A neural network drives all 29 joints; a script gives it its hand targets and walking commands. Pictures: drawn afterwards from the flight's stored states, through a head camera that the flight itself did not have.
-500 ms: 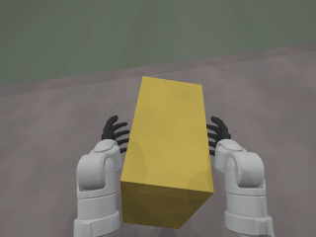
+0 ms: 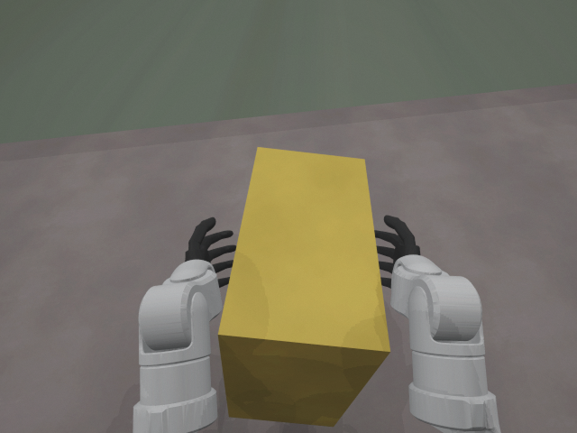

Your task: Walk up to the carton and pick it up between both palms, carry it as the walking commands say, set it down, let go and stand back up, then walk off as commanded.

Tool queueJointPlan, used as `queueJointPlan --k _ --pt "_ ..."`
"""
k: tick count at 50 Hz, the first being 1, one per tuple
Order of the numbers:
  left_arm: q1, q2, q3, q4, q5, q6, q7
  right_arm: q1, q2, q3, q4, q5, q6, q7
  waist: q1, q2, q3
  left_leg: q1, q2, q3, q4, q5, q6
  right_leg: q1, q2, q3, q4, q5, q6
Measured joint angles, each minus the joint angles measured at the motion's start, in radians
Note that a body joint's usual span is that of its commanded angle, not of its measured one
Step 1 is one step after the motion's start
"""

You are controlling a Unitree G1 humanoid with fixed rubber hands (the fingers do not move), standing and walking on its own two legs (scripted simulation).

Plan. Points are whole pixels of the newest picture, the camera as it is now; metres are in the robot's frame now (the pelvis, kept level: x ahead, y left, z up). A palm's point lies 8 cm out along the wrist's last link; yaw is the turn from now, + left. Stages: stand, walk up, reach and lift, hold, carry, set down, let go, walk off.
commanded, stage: carry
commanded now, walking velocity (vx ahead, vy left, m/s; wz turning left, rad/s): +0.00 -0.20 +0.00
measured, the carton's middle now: (296, 289) +0.34 +0.01 +0.00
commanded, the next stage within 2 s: none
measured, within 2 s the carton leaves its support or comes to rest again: neither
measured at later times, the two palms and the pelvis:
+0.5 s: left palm (271, 275) +0.28 +0.04 +0.12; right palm (478, 274) +0.28 -0.22 +0.10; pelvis -0.02 -0.09 +0.01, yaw +0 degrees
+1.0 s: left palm (348, 340) +0.20 -0.05 +0.11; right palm out of the picture +0.20 -0.30 +0.10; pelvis -0.09 -0.17 +0.00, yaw +0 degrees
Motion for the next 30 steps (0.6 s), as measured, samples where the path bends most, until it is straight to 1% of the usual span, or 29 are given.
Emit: queueJointPlan --k 1,2,3,4,5,6,7,10,12,14,16,17,18,19,20,22,24,26,28,30 --pt "0.0 0.0 0.0 0.0 0.0 0.0 0.0 0.0 0.0 0.0 0.0 0.001 -0.001 0.0 -0.001 0.0 -0.004 0.031 0.01 -0.005 -0.072 0.002 0.013 -0.012 0.009 -0.006 0.0 0.005 0.0" --pt "0.0 0.0 0.0 -0.001 0.0 -0.001 0.0 0.0 0.0 0.0 0.0 0.001 -0.003 0.0 -0.001 0.004 -0.012 0.052 0.023 -0.022 -0.154 0.023 0.033 -0.033 0.019 -0.013 0.012 0.003 0.026" --pt "0.003 0.001 0.0 0.0 0.0 -0.005 0.0 0.002 0.0 0.0 0.004 0.003 -0.009 0.0 -0.001 0.002 -0.009 0.042 0.027 -0.024 -0.159 0.042 0.038 -0.063 0.013 -0.012 0.077 -0.067 0.059" --pt "0.008 0.002 -0.003 0.0 0.0 -0.005 0.0 0.006 -0.001 0.001 0.007 0.006 -0.011 0.0 -0.002 0.006 -0.003 0.036 0.031 -0.029 -0.159 0.051 0.037 -0.096 0.007 0.007 0.18 -0.14 0.077" --pt "0.011 0.003 -0.007 0.0 0.0 -0.001 0.001 0.012 -0.002 0.001 0.007 0.01 -0.01 0.0 -0.002 0.015 0.002 0.034 0.037 -0.038 -0.166 0.06 0.033 -0.124 0.003 0.033 0.286 -0.178 0.083" --pt "0.012 0.004 -0.012 0.0 0.0 0.004 0.003 0.018 -0.004 0.001 0.006 0.014 -0.01 0.0 -0.002 0.023 0.004 0.033 0.043 -0.051 -0.18 0.071 0.026 -0.139 -0.007 0.057 0.354 -0.185 0.084" --pt "0.012 0.004 -0.013 0.0 0.0 0.008 0.006 0.021 -0.005 0.002 0.006 0.017 -0.01 0.0 -0.001 0.031 0.003 0.03 0.05 -0.065 -0.196 0.083 0.019 -0.141 -0.023 0.077 0.376 -0.187 0.084" --pt "0.012 0.004 -0.013 -0.015 0.0 -0.001 0.009 0.011 -0.003 0.003 0.005 0.016 -0.021 0.001 0.01 0.036 -0.004 0.002 0.072 -0.085 -0.211 0.103 -0.002 -0.139 -0.078 0.123 0.368 -0.187 0.084" --pt "0.012 0.005 -0.014 -0.03 0.0 -0.013 0.01 0.003 0.0 0.002 -0.002 0.014 -0.034 0.004 0.02 0.035 -0.004 -0.014 0.09 -0.084 -0.211 0.105 -0.016 -0.121 -0.1 0.128 0.314 -0.188 0.084" --pt "0.012 0.004 -0.014 -0.044 -0.001 -0.022 0.01 -0.002 0.002 0.002 -0.01 0.013 -0.043 0.006 0.021 0.034 -0.005 -0.023 0.105 -0.083 -0.211 0.107 -0.032 -0.085 -0.104 0.128 0.226 -0.189 0.084" --pt "0.012 0.004 -0.014 -0.051 -0.004 -0.028 0.01 -0.003 0.002 0.002 -0.018 0.015 -0.048 0.007 0.021 0.032 -0.008 -0.024 0.109 -0.077 -0.211 0.107 -0.049 -0.026 -0.104 0.129 0.086 -0.177 0.084" --pt "0.012 0.004 -0.014 -0.052 -0.004 -0.028 0.011 -0.003 0.002 0.002 -0.019 0.016 -0.05 0.007 0.02 0.032 -0.012 -0.025 0.109 -0.073 -0.208 0.105 -0.059 -0.001 -0.104 0.128 0.026 -0.117 0.089" --pt "0.012 0.003 -0.014 -0.052 -0.005 -0.031 0.011 -0.001 0.001 0.002 -0.022 0.016 -0.052 0.007 0.02 0.042 -0.01 -0.027 0.116 -0.074 -0.199 0.105 -0.065 0.002 -0.101 0.126 0.014 -0.068 0.106" --pt "0.012 0.003 -0.016 -0.052 -0.006 -0.031 0.011 0.003 0.0 0.002 -0.023 0.019 -0.053 0.007 0.02 0.055 -0.008 -0.035 0.122 -0.08 -0.173 0.11 -0.066 0.003 -0.092 0.124 0.017 -0.058 0.117" --pt "0.01 0.003 -0.017 -0.052 -0.006 -0.03 0.011 0.008 -0.002 0.002 -0.027 0.021 -0.055 0.007 0.02 0.059 -0.007 -0.052 0.122 -0.079 -0.118 0.066 -0.066 0.003 -0.088 0.125 0.019 -0.061 0.121" --pt "0.004 0.001 -0.018 -0.052 -0.007 -0.031 0.011 0.015 -0.004 0.003 -0.04 0.025 -0.056 0.004 0.017 0.049 -0.003 -0.088 0.118 -0.046 -0.019 -0.05 -0.065 0.003 -0.091 0.125 0.018 -0.066 0.118" --pt "0.003 0.0 -0.018 -0.052 -0.009 -0.034 0.009 0.017 -0.005 0.003 -0.047 0.029 -0.056 -0.001 0.017 0.035 -0.002 -0.105 0.116 -0.007 0.002 -0.069 -0.059 0.003 -0.093 0.123 0.018 -0.066 0.11" --pt "0.004 0.001 -0.018 -0.052 -0.009 -0.034 0.008 0.015 -0.004 0.003 -0.048 0.03 -0.055 -0.004 0.017 0.027 -0.003 -0.111 0.116 0.014 -0.003 -0.069 -0.052 0.002 -0.085 0.119 0.019 -0.062 0.101" --pt "0.004 0.0 -0.018 -0.052 -0.009 -0.034 0.008 0.016 -0.004 0.003 -0.048 0.03 -0.055 -0.004 0.017 0.025 -0.003 -0.096 0.116 0.023 -0.048 -0.016 -0.049 0.002 -0.071 0.114 0.025 -0.058 0.094" --pt "0.004 0.001 -0.018 -0.052 -0.009 -0.034 0.008 0.015 -0.004 0.003 -0.049 0.03 -0.054 -0.004 0.016 0.027 -0.004 -0.048 0.117 0.015 -0.144 0.115 -0.042 0.002 -0.048 0.109 0.046 -0.062 0.09"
